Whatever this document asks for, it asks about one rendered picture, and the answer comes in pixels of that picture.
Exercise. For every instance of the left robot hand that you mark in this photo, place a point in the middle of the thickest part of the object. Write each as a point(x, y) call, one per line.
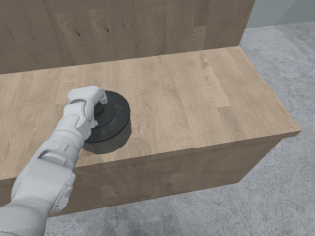
point(93, 93)

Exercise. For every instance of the robot left upper arm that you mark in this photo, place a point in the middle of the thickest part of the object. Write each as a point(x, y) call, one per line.
point(45, 189)

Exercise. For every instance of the lid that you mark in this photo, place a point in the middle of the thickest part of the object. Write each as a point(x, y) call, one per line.
point(115, 117)

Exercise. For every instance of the knob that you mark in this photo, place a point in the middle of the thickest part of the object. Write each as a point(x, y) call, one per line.
point(98, 110)

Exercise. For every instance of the pot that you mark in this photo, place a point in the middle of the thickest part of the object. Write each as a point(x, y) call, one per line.
point(112, 144)

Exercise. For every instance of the table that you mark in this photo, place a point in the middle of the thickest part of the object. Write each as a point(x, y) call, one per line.
point(201, 114)

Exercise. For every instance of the robot left forearm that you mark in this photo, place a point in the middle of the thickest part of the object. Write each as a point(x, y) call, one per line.
point(63, 146)

